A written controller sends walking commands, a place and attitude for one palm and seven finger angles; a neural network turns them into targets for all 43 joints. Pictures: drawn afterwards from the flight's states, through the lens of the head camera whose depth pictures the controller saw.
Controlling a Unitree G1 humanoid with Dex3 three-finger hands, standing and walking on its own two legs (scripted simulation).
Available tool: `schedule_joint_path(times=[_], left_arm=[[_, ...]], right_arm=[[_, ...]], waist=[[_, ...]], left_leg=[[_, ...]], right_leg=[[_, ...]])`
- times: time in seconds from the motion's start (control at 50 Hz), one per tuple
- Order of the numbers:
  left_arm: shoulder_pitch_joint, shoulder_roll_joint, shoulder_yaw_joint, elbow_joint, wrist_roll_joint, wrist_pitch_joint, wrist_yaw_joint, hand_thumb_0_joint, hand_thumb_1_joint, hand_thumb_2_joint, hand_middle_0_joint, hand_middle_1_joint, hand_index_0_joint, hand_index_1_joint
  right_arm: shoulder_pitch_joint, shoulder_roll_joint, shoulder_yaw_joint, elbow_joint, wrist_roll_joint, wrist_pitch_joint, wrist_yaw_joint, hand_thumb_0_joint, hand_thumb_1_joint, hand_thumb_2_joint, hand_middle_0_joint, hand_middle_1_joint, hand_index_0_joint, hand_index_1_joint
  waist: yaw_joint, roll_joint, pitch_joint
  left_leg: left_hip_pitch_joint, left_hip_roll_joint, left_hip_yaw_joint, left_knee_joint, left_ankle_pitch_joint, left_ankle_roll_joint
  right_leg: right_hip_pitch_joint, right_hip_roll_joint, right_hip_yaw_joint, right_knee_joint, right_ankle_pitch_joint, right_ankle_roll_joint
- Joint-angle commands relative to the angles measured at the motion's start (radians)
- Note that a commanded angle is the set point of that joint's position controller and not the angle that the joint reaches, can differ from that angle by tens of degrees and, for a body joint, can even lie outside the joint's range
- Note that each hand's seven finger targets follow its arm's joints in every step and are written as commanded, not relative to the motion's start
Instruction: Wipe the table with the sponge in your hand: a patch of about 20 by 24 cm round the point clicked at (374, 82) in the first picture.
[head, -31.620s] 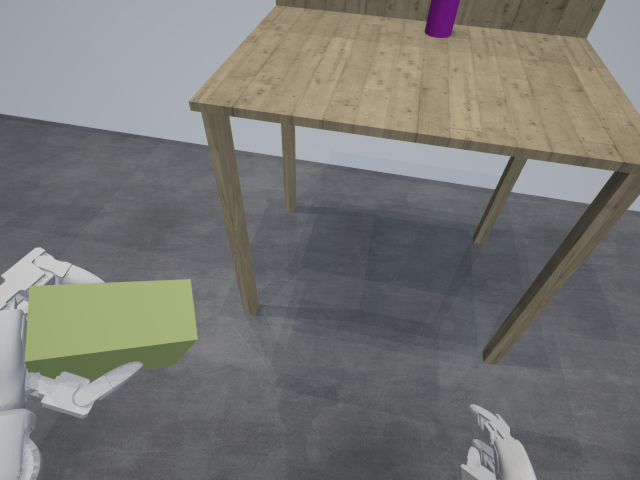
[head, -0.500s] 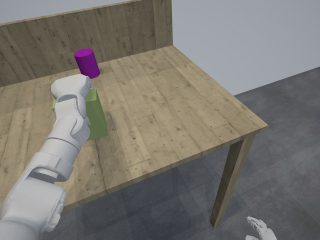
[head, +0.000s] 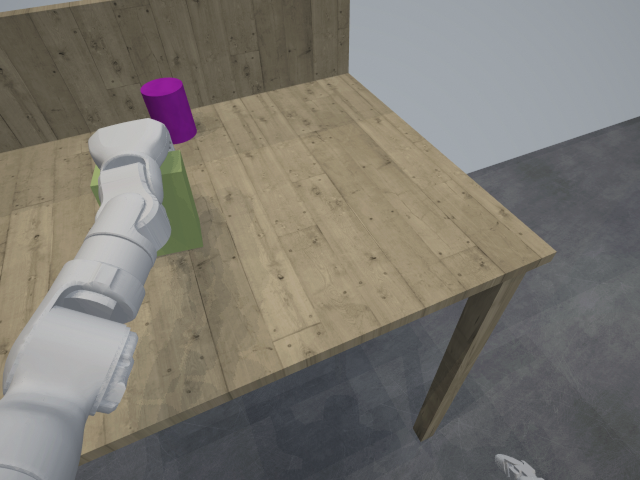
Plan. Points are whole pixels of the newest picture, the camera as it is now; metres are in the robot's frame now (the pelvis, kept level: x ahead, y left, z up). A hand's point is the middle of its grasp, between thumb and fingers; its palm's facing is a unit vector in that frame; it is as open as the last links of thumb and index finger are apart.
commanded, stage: wipe back along the third lane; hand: left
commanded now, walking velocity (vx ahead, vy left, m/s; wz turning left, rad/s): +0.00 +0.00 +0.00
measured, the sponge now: (157, 219) +0.43 +0.25 +0.11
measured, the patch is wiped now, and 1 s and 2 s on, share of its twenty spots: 1.00 1.00 1.00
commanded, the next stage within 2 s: slide back across to the middle lane in 1.70 s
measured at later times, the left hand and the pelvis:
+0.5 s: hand (145, 188) +0.43 +0.25 +0.16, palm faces +0.10 -0.04 -0.99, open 10.3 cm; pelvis +0.02 +0.02 +0.00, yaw +1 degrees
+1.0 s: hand (162, 215) +0.38 +0.21 +0.17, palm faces +0.14 -0.07 -0.99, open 10.3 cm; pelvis +0.02 +0.01 +0.00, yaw +1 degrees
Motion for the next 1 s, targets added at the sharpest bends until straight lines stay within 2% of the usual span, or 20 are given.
schedule_joint_path(times=[0.0, 0.04, 0.06, 0.12, 0.18, 0.26, 0.3, 0.36, 0.38, 0.42, 0.44, 0.54, 0.56, 0.64, 0.74, 0.78, 0.82, 0.9, 0.94, 0.98], left_arm=[[-0.375, 0.196, 0.011, -0.038, 0.055, -0.006, 0.029, 0.0, 0.1, 1.3, -1.2, -1.6, -1.2, -1.6], [-0.381, 0.184, 0.007, -0.031, 0.056, -0.014, 0.033, 0.0, 0.1, 1.3, -1.2, -1.6, -1.2, -1.6], [-0.358, 0.201, 0.036, -0.042, 0.043, -0.021, 0.034, 0.0, 0.1, 1.3, -1.2, -1.6, -1.2, -1.6], [-0.282, 0.13, -0.003, -0.086, 0.025, -0.017, 0.04, 0.0, 0.1, 1.3, -1.2, -1.6, -1.2, -1.6], [-0.193, 0.096, -0.002, -0.174, 0.009, -0.006, 0.046, 0.0, 0.1, 1.3, -1.2, -1.6, -1.2, -1.6], [-0.154, 0.011, -0.045, -0.302, -0.04, 0.049, 0.053, 0.0, 0.1, 1.3, -1.2, -1.6, -1.2, -1.6], [-0.104, 0.046, -0.015, -0.312, -0.044, 0.094, 0.063, 0.0, 0.1, 1.3, -1.2, -1.6, -1.2, -1.6], [-0.105, 0.018, -0.039, -0.387, -0.063, 0.159, 0.057, 0.0, 0.1, 1.3, -1.2, -1.6, -1.2, -1.6], [-0.089, -0.022, -0.076, -0.388, -0.058, 0.182, 0.052, 0.0, 0.1, 1.3, -1.2, -1.6, -1.2, -1.6], [-0.084, -0.043, -0.099, -0.439, -0.058, 0.22, 0.041, 0.0, 0.1, 1.3, -1.2, -1.6, -1.2, -1.6], [-0.064, -0.031, -0.09, -0.447, -0.051, 0.235, 0.035, 0.0, 0.1, 1.3, -1.2, -1.6, -1.2, -1.6], [-0.028, -0.082, -0.142, -0.546, -0.05, 0.276, -0.006, 0.0, 0.1, 1.3, -1.2, -1.6, -1.2, -1.6], [-0.018, -0.077, -0.128, -0.578, -0.061, 0.275, -0.012, 0.0, 0.1, 1.3, -1.2, -1.6, -1.2, -1.6], [0.03, -0.054, -0.125, -0.612, -0.042, 0.29, -0.025, 0.0, 0.1, 1.3, -1.2, -1.6, -1.2, -1.6], [0.056, -0.108, -0.175, -0.674, -0.035, 0.299, -0.028, 0.0, 0.1, 1.3, -1.2, -1.6, -1.2, -1.6], [0.089, -0.082, -0.151, -0.7, -0.036, 0.297, -0.023, 0.0, 0.1, 1.3, -1.2, -1.6, -1.2, -1.6], [0.139, -0.117, -0.173, -0.718, -0.044, 0.304, -0.023, 0.0, 0.1, 1.3, -1.2, -1.6, -1.2, -1.6], [0.129, -0.115, -0.169, -0.749, -0.061, 0.313, -0.017, 0.0, 0.1, 1.3, -1.2, -1.6, -1.2, -1.6], [0.13, -0.066, -0.134, -0.746, -0.06, 0.32, -0.013, 0.0, 0.1, 1.3, -1.2, -1.6, -1.2, -1.6], [0.107, -0.083, -0.148, -0.751, -0.068, 0.321, -0.01, 0.0, 0.1, 1.3, -1.2, -1.6, -1.2, -1.6]], right_arm=[[-0.062, -0.128, -0.052, -0.115, -0.003, -0.046, -0.006, 0.0, -0.9, -0.9, 0.2, 0.3, 0.2, 0.3], [-0.05, -0.128, -0.055, -0.11, -0.005, -0.047, -0.002, 0.0, -0.9, -0.9, 0.2, 0.3, 0.2, 0.3], [-0.057, -0.126, -0.054, -0.117, -0.007, -0.048, 0.0, 0.0, -0.9, -0.9, 0.2, 0.3, 0.2, 0.3], [-0.067, -0.122, -0.058, -0.13, -0.005, -0.044, 0.011, 0.0, -0.9, -0.9, 0.2, 0.3, 0.2, 0.3], [-0.092, -0.121, -0.06, -0.148, -0.004, -0.04, 0.025, 0.0, -0.9, -0.9, 0.2, 0.3, 0.2, 0.3], [-0.163, -0.109, -0.055, -0.176, 0.008, -0.035, 0.039, 0.0, -0.9, -0.9, 0.2, 0.3, 0.2, 0.3], [-0.172, -0.119, -0.058, -0.17, 0.008, -0.028, 0.044, 0.0, -0.9, -0.9, 0.2, 0.3, 0.2, 0.3], [-0.226, -0.11, -0.048, -0.185, 0.016, -0.019, 0.049, 0.0, -0.9, -0.9, 0.2, 0.3, 0.2, 0.3], [-0.229, -0.111, -0.049, -0.182, 0.015, -0.015, 0.052, 0.0, -0.9, -0.9, 0.2, 0.3, 0.2, 0.3], [-0.25, -0.106, -0.046, -0.191, 0.017, -0.007, 0.061, 0.0, -0.9, -0.9, 0.2, 0.3, 0.2, 0.3], [-0.254, -0.106, -0.045, -0.194, 0.015, -0.002, 0.063, 0.0, -0.9, -0.9, 0.2, 0.3, 0.2, 0.3], [-0.299, -0.094, -0.03, -0.225, 0.016, 0.018, 0.075, 0.0, -0.9, -0.9, 0.2, 0.3, 0.2, 0.3], [-0.308, -0.089, -0.03, -0.237, 0.019, 0.019, 0.076, 0.0, -0.9, -0.9, 0.2, 0.3, 0.2, 0.3], [-0.333, -0.084, -0.015, -0.243, 0.017, 0.026, 0.076, 0.0, -0.9, -0.9, 0.2, 0.3, 0.2, 0.3], [-0.355, -0.075, -0.01, -0.255, 0.018, 0.032, 0.088, 0.0, -0.9, -0.9, 0.2, 0.3, 0.2, 0.3], [-0.363, -0.077, -0.01, -0.258, 0.017, 0.031, 0.089, 0.0, -0.9, -0.9, 0.2, 0.3, 0.2, 0.3], [-0.368, -0.073, -0.01, -0.263, 0.019, 0.032, 0.095, 0.0, -0.9, -0.9, 0.2, 0.3, 0.2, 0.3], [-0.381, -0.072, -0.009, -0.263, 0.021, 0.035, 0.092, 0.0, -0.9, -0.9, 0.2, 0.3, 0.2, 0.3], [-0.387, -0.077, -0.005, -0.259, 0.022, 0.038, 0.085, 0.0, -0.9, -0.9, 0.2, 0.3, 0.2, 0.3], [-0.39, -0.074, -0.003, -0.262, 0.024, 0.033, 0.078, 0.0, -0.9, -0.9, 0.2, 0.3, 0.2, 0.3]], waist=[[-0.013, -0.103, -0.209], [-0.014, -0.097, -0.226], [0.003, -0.097, -0.248], [0.008, -0.096, -0.253], [0.027, -0.095, -0.262], [0.032, -0.109, -0.217], [0.042, -0.132, -0.223], [0.047, -0.111, -0.226], [0.039, -0.118, -0.219], [0.042, -0.085, -0.239], [0.045, -0.098, -0.249], [0.045, -0.104, -0.244], [0.047, -0.122, -0.26], [0.059, -0.109, -0.215], [0.067, -0.065, -0.205], [0.072, -0.077, -0.225], [0.075, -0.082, -0.213], [0.071, -0.119, -0.179], [0.075, -0.13, -0.162], [0.071, -0.136, -0.156]], left_leg=[[0.069, -0.008, -0.004, -0.03, 0.155, 0.023], [0.076, -0.007, -0.003, -0.021, 0.179, 0.021], [0.07, -0.007, -0.01, -0.026, 0.204, 0.021], [0.094, -0.004, -0.004, -0.015, 0.243, 0.023], [0.119, 0.002, -0.013, -0.009, 0.306, 0.022], [0.121, 0.003, -0.021, -0.015, 0.313, 0.023], [0.127, 0.001, -0.017, -0.014, 0.296, 0.024], [0.132, 0.001, -0.02, -0.014, 0.33, 0.017], [0.152, 0.002, -0.017, -0.005, 0.342, 0.018], [0.172, 0.002, -0.02, 0.001, 0.357, 0.014], [0.177, 0.003, -0.023, 0.008, 0.382, 0.013], [0.19, 0.007, -0.025, 0.022, 0.418, 0.01], [0.191, 0.009, -0.029, 0.025, 0.431, 0.011], [0.18, 0.006, -0.024, 0.023, 0.415, 0.004], [0.186, 0.007, -0.031, 0.026, 0.408, 0.003], [0.184, 0.008, -0.03, 0.029, 0.398, 0.004], [0.174, 0.006, -0.027, 0.027, 0.374, 0.004], [0.152, 0.006, -0.025, 0.012, 0.285, 0.01], [0.137, 0.005, -0.021, 0.004, 0.249, 0.01], [0.135, 0.002, -0.021, -0.002, 0.218, 0.015]], right_leg=[[0.083, -0.018, 0.014, -0.046, 0.174, -0.023], [0.083, -0.018, 0.014, -0.037, 0.209, -0.024], [0.107, -0.02, 0.014, -0.036, 0.237, -0.029], [0.121, -0.019, 0.007, -0.027, 0.282, -0.026], [0.131, -0.015, -0.002, -0.016, 0.325, -0.032], [0.114, -0.013, -0.017, -0.015, 0.315, -0.032], [0.127, -0.01, -0.017, -0.014, 0.304, -0.026], [0.14, -0.012, -0.023, -0.002, 0.33, -0.031], [0.128, -0.008, -0.027, 0.004, 0.336, -0.03], [0.125, -0.006, -0.03, 0.011, 0.338, -0.033], [0.135, -0.005, -0.03, 0.018, 0.361, -0.035], [0.138, -0.006, -0.038, 0.036, 0.387, -0.037], [0.158, -0.008, -0.04, 0.042, 0.397, -0.038], [0.151, -0.007, -0.037, 0.046, 0.391, -0.04], [0.136, -0.003, -0.037, 0.054, 0.355, -0.049], [0.156, -0.003, -0.033, 0.061, 0.356, -0.05], [0.153, -0.002, -0.034, 0.06, 0.345, -0.049], [0.142, -0.003, -0.033, 0.047, 0.281, -0.045], [0.14, -0.005, -0.026, 0.038, 0.251, -0.042], [0.137, -0.006, -0.022, 0.031, 0.216, -0.041]])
